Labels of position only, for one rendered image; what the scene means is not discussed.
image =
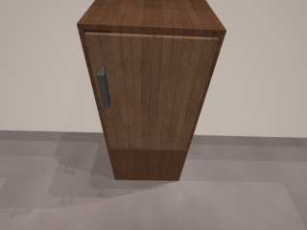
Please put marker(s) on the cupboard door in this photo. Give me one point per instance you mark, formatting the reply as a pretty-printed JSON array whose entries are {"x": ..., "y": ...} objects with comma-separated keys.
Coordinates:
[{"x": 155, "y": 82}]

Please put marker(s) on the handle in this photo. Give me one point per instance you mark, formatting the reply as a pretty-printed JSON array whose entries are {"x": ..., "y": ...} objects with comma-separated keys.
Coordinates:
[{"x": 102, "y": 82}]

